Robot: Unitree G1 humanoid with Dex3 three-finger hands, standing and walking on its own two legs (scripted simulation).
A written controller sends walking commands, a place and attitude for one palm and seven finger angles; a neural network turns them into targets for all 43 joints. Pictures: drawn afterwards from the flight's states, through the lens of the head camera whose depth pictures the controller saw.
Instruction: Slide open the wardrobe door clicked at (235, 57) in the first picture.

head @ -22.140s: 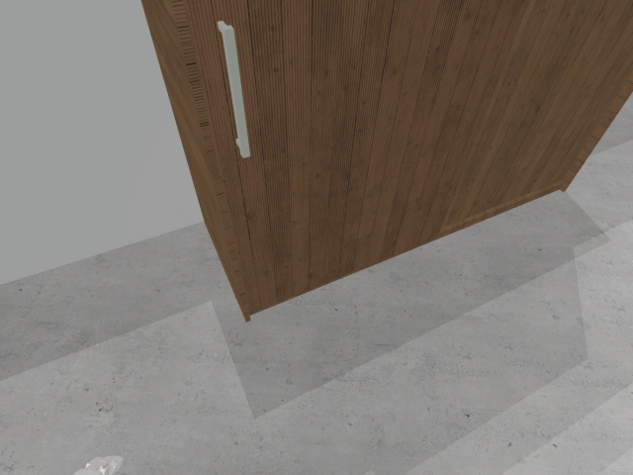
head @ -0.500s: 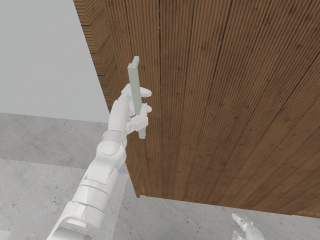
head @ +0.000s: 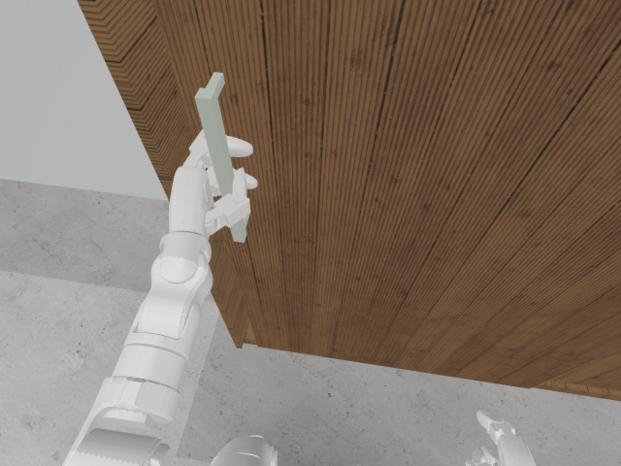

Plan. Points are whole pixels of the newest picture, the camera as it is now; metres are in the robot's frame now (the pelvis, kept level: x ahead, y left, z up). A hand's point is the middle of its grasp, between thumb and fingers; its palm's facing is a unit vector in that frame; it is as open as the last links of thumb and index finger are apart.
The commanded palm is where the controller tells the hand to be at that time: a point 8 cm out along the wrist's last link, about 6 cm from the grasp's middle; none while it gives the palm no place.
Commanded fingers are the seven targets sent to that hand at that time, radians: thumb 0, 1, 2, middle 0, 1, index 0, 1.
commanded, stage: step sideways, sliding the door along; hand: left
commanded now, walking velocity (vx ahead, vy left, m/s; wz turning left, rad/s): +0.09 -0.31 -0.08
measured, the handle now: (230, 171) +0.44 +0.16 +0.11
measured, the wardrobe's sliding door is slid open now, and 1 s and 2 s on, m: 0.06 0.19 0.59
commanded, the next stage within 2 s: none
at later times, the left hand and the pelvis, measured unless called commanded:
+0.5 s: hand (273, 197) +0.40 +0.10 +0.11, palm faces +0.41 -0.91 -0.10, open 6.0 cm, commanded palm +0.36 +0.06 +0.11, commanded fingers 0.00 0.90 0.90 -0.45 -1.40 -0.45 -1.40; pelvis +0.03 -0.14 -0.01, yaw +3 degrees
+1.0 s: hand (363, 208) +0.40 -0.02 +0.11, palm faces +0.50 -0.85 -0.17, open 6.2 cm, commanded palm +0.35 -0.05 +0.11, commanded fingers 0.00 0.90 0.90 -0.45 -1.40 -0.45 -1.40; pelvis +0.08 -0.27 +0.00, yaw +0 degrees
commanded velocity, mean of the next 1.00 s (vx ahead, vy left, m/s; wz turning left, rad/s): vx -0.10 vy -0.29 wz -0.11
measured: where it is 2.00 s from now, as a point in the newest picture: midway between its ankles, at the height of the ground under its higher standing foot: outside the picture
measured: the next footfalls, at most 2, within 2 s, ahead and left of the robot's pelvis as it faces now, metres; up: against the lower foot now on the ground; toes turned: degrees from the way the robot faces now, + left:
left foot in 0.04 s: +0.05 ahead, +0.12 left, +0.00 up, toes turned +6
right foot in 0.40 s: +0.12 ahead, -0.30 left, +0.00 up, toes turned -4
